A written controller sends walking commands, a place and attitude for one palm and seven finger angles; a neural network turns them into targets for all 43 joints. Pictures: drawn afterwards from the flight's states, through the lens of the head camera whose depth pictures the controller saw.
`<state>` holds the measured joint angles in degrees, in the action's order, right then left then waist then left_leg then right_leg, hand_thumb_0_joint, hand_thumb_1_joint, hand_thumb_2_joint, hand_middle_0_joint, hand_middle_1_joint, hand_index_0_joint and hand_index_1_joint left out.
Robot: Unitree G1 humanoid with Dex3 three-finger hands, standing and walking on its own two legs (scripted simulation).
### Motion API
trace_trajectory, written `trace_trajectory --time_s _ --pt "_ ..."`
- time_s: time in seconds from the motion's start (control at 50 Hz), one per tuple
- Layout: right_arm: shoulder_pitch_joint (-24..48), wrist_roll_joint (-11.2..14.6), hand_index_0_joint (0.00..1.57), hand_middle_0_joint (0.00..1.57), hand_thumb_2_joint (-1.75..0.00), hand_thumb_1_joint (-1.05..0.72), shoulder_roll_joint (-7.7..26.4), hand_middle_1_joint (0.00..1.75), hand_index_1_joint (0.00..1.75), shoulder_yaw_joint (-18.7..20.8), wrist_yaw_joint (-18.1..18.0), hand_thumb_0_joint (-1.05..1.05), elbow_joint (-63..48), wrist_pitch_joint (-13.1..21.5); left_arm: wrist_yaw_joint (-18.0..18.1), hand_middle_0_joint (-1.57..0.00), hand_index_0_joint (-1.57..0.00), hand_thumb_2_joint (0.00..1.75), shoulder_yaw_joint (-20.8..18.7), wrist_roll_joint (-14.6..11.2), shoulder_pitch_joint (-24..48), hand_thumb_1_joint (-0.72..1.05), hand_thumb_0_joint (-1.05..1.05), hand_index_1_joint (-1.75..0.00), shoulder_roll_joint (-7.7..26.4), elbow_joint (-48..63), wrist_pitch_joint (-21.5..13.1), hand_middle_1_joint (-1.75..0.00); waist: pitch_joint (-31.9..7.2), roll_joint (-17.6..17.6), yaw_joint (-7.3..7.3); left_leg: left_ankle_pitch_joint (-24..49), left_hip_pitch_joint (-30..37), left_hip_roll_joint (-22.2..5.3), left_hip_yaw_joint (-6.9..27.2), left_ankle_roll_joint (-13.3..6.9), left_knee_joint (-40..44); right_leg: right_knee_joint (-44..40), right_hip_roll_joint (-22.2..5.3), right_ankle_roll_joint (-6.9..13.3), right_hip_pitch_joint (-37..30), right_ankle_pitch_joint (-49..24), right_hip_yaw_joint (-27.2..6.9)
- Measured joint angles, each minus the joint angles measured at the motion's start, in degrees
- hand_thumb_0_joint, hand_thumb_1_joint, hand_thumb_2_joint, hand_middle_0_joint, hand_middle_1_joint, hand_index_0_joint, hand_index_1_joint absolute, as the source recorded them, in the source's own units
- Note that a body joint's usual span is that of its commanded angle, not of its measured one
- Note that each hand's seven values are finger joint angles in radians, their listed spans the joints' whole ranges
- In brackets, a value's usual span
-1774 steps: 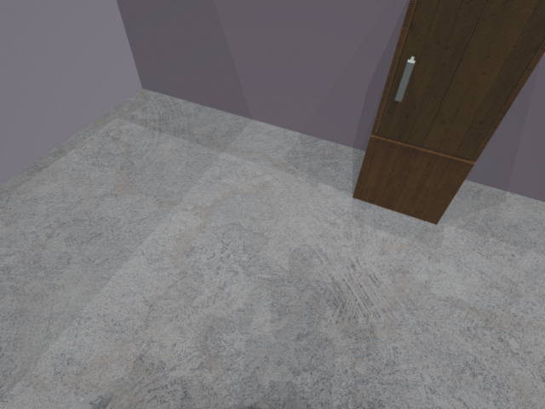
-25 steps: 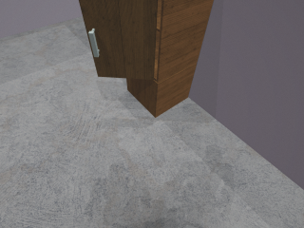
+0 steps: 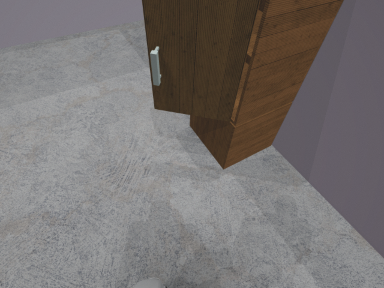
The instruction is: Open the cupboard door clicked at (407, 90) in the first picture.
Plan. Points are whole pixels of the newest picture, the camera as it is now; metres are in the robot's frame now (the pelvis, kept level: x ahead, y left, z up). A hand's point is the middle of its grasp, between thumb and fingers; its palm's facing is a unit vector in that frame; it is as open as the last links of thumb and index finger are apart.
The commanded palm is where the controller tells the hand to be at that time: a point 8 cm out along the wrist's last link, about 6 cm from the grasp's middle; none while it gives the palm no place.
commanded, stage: take the last steps up to it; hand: left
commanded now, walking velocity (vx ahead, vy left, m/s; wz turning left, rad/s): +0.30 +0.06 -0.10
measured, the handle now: (157, 66) +0.88 +0.23 -0.07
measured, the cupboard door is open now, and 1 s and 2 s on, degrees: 49 49 49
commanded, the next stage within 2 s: come to a stop and stand still in 0.62 s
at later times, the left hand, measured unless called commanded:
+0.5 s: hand (128, 239) +0.24 +0.18 -0.14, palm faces +0.02 -0.97 -0.22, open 7.2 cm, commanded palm none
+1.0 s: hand (121, 203) +0.34 +0.24 -0.16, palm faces -0.03 -0.98 -0.17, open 7.4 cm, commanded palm none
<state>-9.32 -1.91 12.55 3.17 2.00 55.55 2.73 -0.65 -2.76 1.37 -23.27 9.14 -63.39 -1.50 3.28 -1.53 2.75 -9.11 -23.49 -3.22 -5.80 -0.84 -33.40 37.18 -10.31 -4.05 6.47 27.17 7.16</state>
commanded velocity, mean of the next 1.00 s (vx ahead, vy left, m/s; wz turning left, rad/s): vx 0.10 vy -0.02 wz -0.03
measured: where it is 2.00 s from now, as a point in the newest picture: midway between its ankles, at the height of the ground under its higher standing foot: (190, 272)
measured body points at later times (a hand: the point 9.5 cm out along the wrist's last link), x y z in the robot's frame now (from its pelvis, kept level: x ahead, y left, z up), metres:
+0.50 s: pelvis +0.17 +0.00 +0.02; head +0.19 -0.01 +0.47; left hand +0.23 +0.24 -0.12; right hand +0.17 -0.23 -0.14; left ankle +0.17 +0.13 -0.66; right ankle +0.17 -0.08 -0.72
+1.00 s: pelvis +0.29 +0.06 +0.02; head +0.33 +0.07 +0.46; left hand +0.34 +0.29 -0.15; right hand +0.35 -0.18 -0.13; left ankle +0.35 +0.15 -0.72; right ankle +0.27 -0.07 -0.67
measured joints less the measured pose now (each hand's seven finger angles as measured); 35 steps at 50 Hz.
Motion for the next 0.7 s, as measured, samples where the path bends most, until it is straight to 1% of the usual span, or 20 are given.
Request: trace_trajectory --time_s 0.02,0.04,0.06,0.08,0.12,0.16,0.2,0.26,0.3,0.32,0.34,0.36,0.38,0.42,0.44,0.48,0.54,0.6,0.66,0.7 --pt "0.4 -0.1 0.2 0.2 -0.9 -0.91 -0.7 0.29 0.3 -0.2 -0.5 0.01 -0.2 0.4 0.1 -0.2 -0.2 0.9 -0.1 -0.1 0.6 0.91 0.0 -0.3 0.5 -0.4 0.7 -0.3 0.5 -0.6 0.01 -1.6 0.0 0.3 -0.5 -0.4 -2.1 8.7 0.5 1.3 3.4 2.1 -2.1" --pt "0.5 -0.1 0.2 0.2 -0.9 -0.91 -1.5 0.29 0.3 -0.6 -0.9 0.01 -0.4 0.6 0.2 -0.2 -0.2 0.9 -0.2 -0.1 1.2 0.91 0.0 -0.3 1.1 -0.5 1.3 -0.3 0.8 -1.1 0.03 -3.3 0.8 0.5 -1.0 -0.6 -2.7 16.7 1.3 2.5 6.9 2.7 -3.5" --pt "0.2 -0.2 0.2 0.2 -0.9 -0.91 -2.2 0.29 0.3 -0.9 -1.2 0.01 -0.5 0.8 0.3 -0.2 -0.2 0.9 -0.3 -0.2 2.0 0.91 0.0 -0.3 1.5 -0.4 1.6 -0.3 0.7 -1.2 -0.09 -4.5 1.8 0.6 -1.4 -0.7 -2.3 23.0 2.2 3.3 10.4 2.1 -3.9" --pt "-0.2 -0.2 0.2 0.2 -0.9 -0.91 -2.8 0.29 0.3 -1.2 -1.5 0.01 -0.4 0.9 0.3 -0.2 -0.19 0.9 -0.4 -0.2 2.9 0.91 0.01 -0.3 1.8 -0.2 1.7 -0.3 0.5 -1.2 -0.24 -5.0 3.0 0.7 -1.7 -0.8 -1.3 27.2 2.9 3.8 13.4 0.7 -3.7" --pt "-1.4 0.0 0.2 0.2 -0.9 -0.91 -3.6 0.29 0.3 -1.4 -2.3 0.0 0.2 1.0 0.1 -0.19 -0.19 0.9 -0.6 0.0 5.1 0.91 0.01 -0.3 2.2 0.8 1.7 -0.3 0.3 -0.9 -0.56 -4.5 5.7 1.1 -2.3 -0.6 1.8 29.8 3.6 4.3 18.1 -2.5 -2.7" --pt "-2.6 0.1 0.21 0.2 -0.9 -0.94 -3.1 0.3 0.3 -0.9 -3.0 -0.01 0.9 1.3 -0.1 -0.19 -0.19 0.9 -0.7 0.0 7.2 0.91 0.01 -0.3 2.0 2.4 1.4 -0.3 0.0 -0.2 -0.96 -4.0 8.4 1.8 -2.9 -0.9 5.1 26.7 3.9 4.4 21.0 -4.8 -1.8" --pt "-4.0 -0.1 0.21 0.2 -0.9 -0.94 -2.3 0.3 0.3 -0.8 -2.9 -0.01 2.0 1.1 -0.3 -0.19 -0.19 0.9 -0.6 0.0 9.2 0.91 0.01 -0.3 1.7 4.1 1.2 -0.3 -0.5 0.6 -1.29 -4.0 10.9 2.3 -3.3 -1.2 7.6 20.0 4.2 4.4 21.7 -6.4 -0.9" --pt "-6.2 -0.2 0.21 0.2 -0.9 -0.94 -1.5 0.3 0.3 -0.8 -2.4 0.0 4.0 0.4 -0.6 -0.19 -0.19 0.9 -0.5 0.0 11.8 0.91 0.0 -0.3 1.2 6.2 0.6 -0.3 -1.0 1.5 -1.98 -5.2 13.9 2.9 -3.6 -1.0 9.0 9.2 4.8 4.3 20.1 -8.4 -0.3" --pt "-7.7 -0.1 0.2 0.2 -0.9 -0.93 -1.4 0.3 0.3 -0.8 -2.2 0.0 5.2 -0.2 -0.7 -0.19 -0.19 0.9 -0.5 0.1 12.8 0.91 0.0 -0.3 1.1 7.2 0.1 -0.3 -1.3 1.7 -2.31 -7.4 15.3 3.0 -3.8 -0.4 7.7 2.8 5.5 4.3 17.2 -10.5 0.0" --pt "-8.6 0.0 0.2 0.2 -0.9 -0.93 -1.4 0.3 0.3 -0.9 -2.1 0.0 5.8 -0.5 -0.8 -0.19 -0.19 0.9 -0.4 0.1 12.9 0.91 0.0 -0.3 1.2 7.7 -0.3 -0.3 -1.6 1.6 -2.4 -9.2 15.5 3.0 -3.9 -0.1 6.0 -0.5 5.8 4.5 15.2 -11.1 0.0" --pt "-9.4 0.2 0.2 0.2 -0.9 -0.92 -1.4 0.3 0.3 -0.9 -1.9 0.0 6.3 -0.8 -0.7 -0.19 -0.19 0.9 -0.4 0.3 13.0 0.91 0.0 -0.3 1.3 8.0 -0.9 -0.3 -1.9 1.6 -2.37 -11.5 15.0 2.8 -3.9 0.0 3.0 -2.5 6.2 5.7 13.9 -12.3 -0.2" --pt "-9.6 0.4 0.2 0.2 -0.9 -0.92 -1.3 0.3 0.3 -0.7 -1.7 0.0 6.9 -1.3 -0.5 -0.19 -0.19 0.9 -0.4 0.3 13.3 0.91 0.0 -0.3 0.9 8.0 -1.4 -0.3 -1.8 2.4 -2.36 -15.2 13.5 2.1 -2.9 0.0 -2.4 -1.4 6.7 6.8 13.7 -12.2 0.3" --pt "-9.6 0.3 0.2 0.2 -0.9 -0.92 -1.1 0.3 0.3 -0.6 -1.5 0.0 7.4 -1.9 -0.3 -0.19 -0.19 0.9 -0.2 0.2 13.3 0.91 0.0 -0.3 0.5 8.0 -1.8 -0.3 -1.6 3.1 -2.5 -17.9 11.1 1.9 -1.4 0.0 -9.0 -0.8 7.2 7.4 12.9 -11.5 0.9" --pt "-8.8 0.2 0.2 0.2 -0.9 -0.92 -1.0 0.3 0.3 -0.4 -1.3 0.01 8.0 -2.5 0.2 -0.19 -0.19 0.9 0.2 0.0 12.3 0.91 0.0 -0.3 -0.2 7.9 -2.3 -0.3 -1.2 3.8 -2.57 -16.9 6.0 1.7 0.9 0.4 -20.3 -2.9 7.9 7.6 10.4 -10.9 1.5" --pt "-8.1 0.2 0.2 0.2 -0.9 -0.91 -1.1 0.29 0.3 -0.4 -1.2 0.01 8.0 -2.6 0.4 -0.19 -0.19 0.9 0.4 -0.1 11.5 0.91 0.0 -0.3 -0.5 7.7 -2.4 -0.3 -1.1 3.7 -2.59 -15.3 3.6 1.5 1.4 0.7 -23.5 -4.9 8.1 7.3 9.0 -11.4 1.4" --pt "-6.8 0.2 0.2 0.2 -0.9 -0.91 -1.5 0.29 0.3 -0.4 -1.1 0.01 7.4 -2.4 1.3 -0.2 -0.2 0.9 -0.1 -0.4 9.8 0.92 -0.01 -0.3 -0.7 6.8 -2.6 -0.3 -0.9 3.3 -2.73 -11.9 -0.3 0.4 1.9 1.5 -25.1 -9.3 8.6 7.0 6.2 -12.8 1.2" --pt "-4.9 0.4 0.2 0.2 -0.9 -0.91 -2.4 0.29 0.3 -0.5 -0.9 0.01 5.9 -2.0 1.2 -0.2 -0.2 0.9 -0.1 -0.4 7.4 0.94 -0.01 -0.3 0.0 4.8 -2.7 -0.3 -0.9 2.0 -2.72 -8.4 -3.2 -1.0 1.8 2.6 -19.2 -14.6 8.5 6.7 2.7 -14.1 0.8" --pt "-3.2 0.6 0.2 0.2 -0.9 -0.92 -2.7 0.29 0.3 -0.4 -0.8 0.01 4.8 -1.7 0.8 -0.2 -0.2 0.9 0.2 -0.3 5.5 0.94 -0.01 -0.3 0.1 2.7 -2.4 -0.3 -0.7 1.4 -2.09 -5.6 -3.6 -1.6 1.6 2.9 -10.8 -17.0 8.2 5.7 0.0 -13.7 0.5" --pt "-1.8 0.6 0.2 0.2 -0.9 -0.92 -2.7 0.29 0.3 -0.6 -0.6 0.01 4.3 -1.3 0.5 -0.2 -0.2 0.9 0.3 -0.2 3.8 0.93 0.0 -0.3 -0.1 0.9 -1.9 -0.3 -0.4 1.0 -0.99 -3.7 -1.7 -1.0 1.0 2.6 -3.3 -16.2 7.6 4.3 -2.1 -11.4 0.4" --pt "-1.3 0.5 0.2 0.2 -0.9 -0.92 -2.7 0.29 0.3 -0.9 -0.6 0.01 4.1 -0.6 0.5 -0.2 -0.2 0.9 0.3 -0.3 2.5 0.92 0.0 -0.3 -0.2 0.0 -1.4 -0.3 -0.5 0.8 -0.48 -1.4 1.2 -0.3 0.2 2.1 2.1 -13.6 7.1 3.1 -2.8 -8.6 0.4"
